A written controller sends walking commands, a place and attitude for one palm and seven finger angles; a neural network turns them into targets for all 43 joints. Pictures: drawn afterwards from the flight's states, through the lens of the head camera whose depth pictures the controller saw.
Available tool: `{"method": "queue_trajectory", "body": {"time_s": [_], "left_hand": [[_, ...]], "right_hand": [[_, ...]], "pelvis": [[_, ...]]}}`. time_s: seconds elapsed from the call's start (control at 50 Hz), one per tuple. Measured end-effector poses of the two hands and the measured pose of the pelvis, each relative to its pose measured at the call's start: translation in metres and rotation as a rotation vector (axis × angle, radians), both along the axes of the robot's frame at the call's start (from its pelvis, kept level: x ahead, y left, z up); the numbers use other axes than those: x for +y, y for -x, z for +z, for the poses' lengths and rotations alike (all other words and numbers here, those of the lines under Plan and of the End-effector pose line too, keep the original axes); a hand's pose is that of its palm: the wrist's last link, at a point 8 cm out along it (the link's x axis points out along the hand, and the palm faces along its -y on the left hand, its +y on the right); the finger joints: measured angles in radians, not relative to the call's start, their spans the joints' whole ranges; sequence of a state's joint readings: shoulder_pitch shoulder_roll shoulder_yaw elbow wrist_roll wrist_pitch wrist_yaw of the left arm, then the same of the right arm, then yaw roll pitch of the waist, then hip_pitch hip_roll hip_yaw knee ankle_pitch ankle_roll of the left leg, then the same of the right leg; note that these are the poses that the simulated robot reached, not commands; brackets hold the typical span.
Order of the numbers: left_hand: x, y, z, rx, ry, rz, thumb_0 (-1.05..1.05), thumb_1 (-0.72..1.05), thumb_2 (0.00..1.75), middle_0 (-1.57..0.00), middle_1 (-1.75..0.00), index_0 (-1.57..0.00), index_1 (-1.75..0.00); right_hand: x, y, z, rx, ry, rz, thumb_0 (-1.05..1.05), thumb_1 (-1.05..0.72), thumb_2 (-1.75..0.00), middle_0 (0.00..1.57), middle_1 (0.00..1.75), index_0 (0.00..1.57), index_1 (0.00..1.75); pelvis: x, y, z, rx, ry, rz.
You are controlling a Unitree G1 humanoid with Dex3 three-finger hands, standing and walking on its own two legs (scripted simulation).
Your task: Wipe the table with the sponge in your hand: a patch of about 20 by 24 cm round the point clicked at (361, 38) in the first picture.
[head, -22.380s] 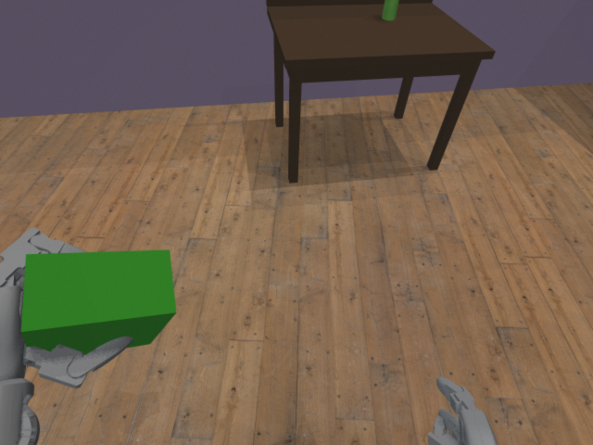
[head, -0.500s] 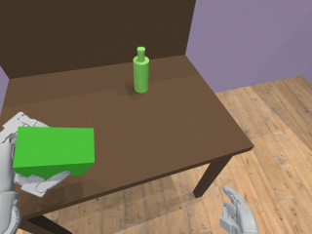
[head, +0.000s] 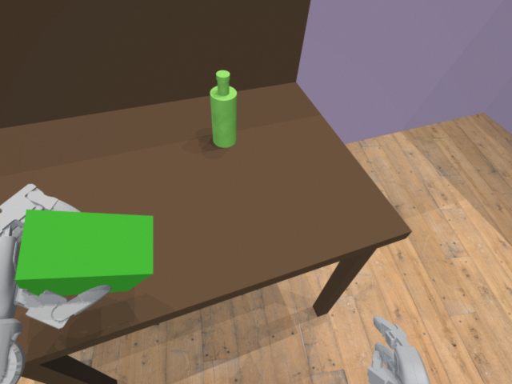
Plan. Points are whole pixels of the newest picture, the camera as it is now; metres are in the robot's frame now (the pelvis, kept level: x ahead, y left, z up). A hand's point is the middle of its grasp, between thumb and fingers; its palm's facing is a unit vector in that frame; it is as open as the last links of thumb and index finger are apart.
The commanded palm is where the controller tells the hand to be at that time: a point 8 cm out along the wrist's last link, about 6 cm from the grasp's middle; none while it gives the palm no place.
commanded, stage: look again from close up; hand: left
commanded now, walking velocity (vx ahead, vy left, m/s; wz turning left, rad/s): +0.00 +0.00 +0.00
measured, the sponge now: (105, 258) +0.23 +0.21 +0.12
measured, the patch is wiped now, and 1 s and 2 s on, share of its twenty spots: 0.00 0.00 0.00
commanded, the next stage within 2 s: turn the palm down, sponge in hand in 0.12 s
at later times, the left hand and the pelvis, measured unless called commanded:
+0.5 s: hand (72, 265) +0.22 +0.24 +0.14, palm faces +0.24 -0.78 -0.58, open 10.7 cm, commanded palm +0.16 +0.27 +0.17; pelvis -0.01 -0.01 -0.01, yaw +1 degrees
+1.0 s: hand (99, 274) +0.21 +0.21 +0.12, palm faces +0.24 -0.51 -0.83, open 10.6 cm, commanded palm +0.17 +0.24 +0.16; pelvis +0.00 -0.08 -0.02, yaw +1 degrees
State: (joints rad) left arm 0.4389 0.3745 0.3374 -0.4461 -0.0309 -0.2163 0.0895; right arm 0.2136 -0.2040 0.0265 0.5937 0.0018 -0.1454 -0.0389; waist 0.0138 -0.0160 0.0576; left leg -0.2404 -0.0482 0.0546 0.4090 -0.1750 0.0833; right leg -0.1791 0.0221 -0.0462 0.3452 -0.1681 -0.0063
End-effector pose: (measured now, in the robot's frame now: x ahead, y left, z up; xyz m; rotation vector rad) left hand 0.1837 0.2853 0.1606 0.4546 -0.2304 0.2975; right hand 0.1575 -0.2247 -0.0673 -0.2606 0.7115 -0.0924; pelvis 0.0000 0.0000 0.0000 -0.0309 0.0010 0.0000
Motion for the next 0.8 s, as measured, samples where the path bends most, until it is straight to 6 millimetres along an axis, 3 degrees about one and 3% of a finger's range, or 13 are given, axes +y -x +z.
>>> {"method": "queue_trajectory", "body": {"time_s": [0.22, 0.28, 0.36, 0.5, 0.62, 0.72, 0.8], "left_hand": [[0.001, 0.000, 0.002, -0.003, 0.005, 0.006, -0.01, -0.54, 1.03, -0.66, -1.36, -0.67, -1.35], [0.012, -0.016, 0.026, -0.047, -0.166, -0.002, -0.01, -0.54, 1.03, -0.67, -1.35, -0.67, -1.35], [0.032, -0.026, 0.043, -0.027, -0.079, 0.095, -0.01, -0.54, 1.03, -0.66, -1.35, -0.67, -1.35], [-0.011, 0.001, 0.004, 0.221, -0.153, 0.021, -0.01, -0.54, 1.03, -0.66, -1.35, -0.67, -1.35], [-0.019, 0.024, 0.003, 0.124, -0.243, 0.122, -0.01, -0.54, 1.03, -0.67, -1.35, -0.67, -1.35], [-0.013, 0.021, 0.005, 0.168, -0.285, 0.241, -0.01, -0.54, 1.03, -0.67, -1.35, -0.67, -1.35], [-0.023, 0.009, -0.001, 0.294, -0.339, 0.215, -0.01, -0.54, 1.03, -0.67, -1.35, -0.67, -1.35]], "right_hand": [[0.001, -0.012, 0.005, -0.032, -0.003, 0.003, 0.01, -0.90, -0.90, 0.20, 0.30, 0.20, 0.30], [0.006, -0.016, 0.000, -0.018, 0.030, 0.085, 0.01, -0.90, -0.90, 0.20, 0.30, 0.20, 0.30], [0.004, -0.024, -0.008, -0.009, -0.005, 0.121, 0.01, -0.90, -0.90, 0.21, 0.30, 0.20, 0.30], [-0.003, -0.036, -0.009, -0.069, -0.053, 0.114, 0.01, -0.90, -0.90, 0.21, 0.30, 0.21, 0.30], [-0.012, -0.036, -0.021, -0.040, -0.025, 0.153, 0.01, -0.90, -0.90, 0.20, 0.30, 0.20, 0.30], [-0.023, -0.034, -0.032, -0.008, -0.031, 0.152, 0.01, -0.90, -0.90, 0.21, 0.30, 0.20, 0.30], [-0.035, -0.032, -0.035, -0.015, -0.046, 0.112, 0.01, -0.90, -0.90, 0.21, 0.30, 0.21, 0.30]], "pelvis": [[0.000, -0.003, 0.000, 0.003, 0.001, -0.003], [-0.004, 0.002, -0.005, -0.004, -0.007, 0.035], [-0.007, 0.004, -0.008, -0.016, -0.025, 0.019], [-0.014, 0.007, -0.012, -0.019, -0.029, 0.013], [-0.035, 0.013, -0.019, -0.006, -0.027, 0.046], [-0.050, 0.015, -0.021, -0.010, -0.029, 0.062], [-0.060, 0.013, -0.020, -0.014, -0.034, 0.050]]}}
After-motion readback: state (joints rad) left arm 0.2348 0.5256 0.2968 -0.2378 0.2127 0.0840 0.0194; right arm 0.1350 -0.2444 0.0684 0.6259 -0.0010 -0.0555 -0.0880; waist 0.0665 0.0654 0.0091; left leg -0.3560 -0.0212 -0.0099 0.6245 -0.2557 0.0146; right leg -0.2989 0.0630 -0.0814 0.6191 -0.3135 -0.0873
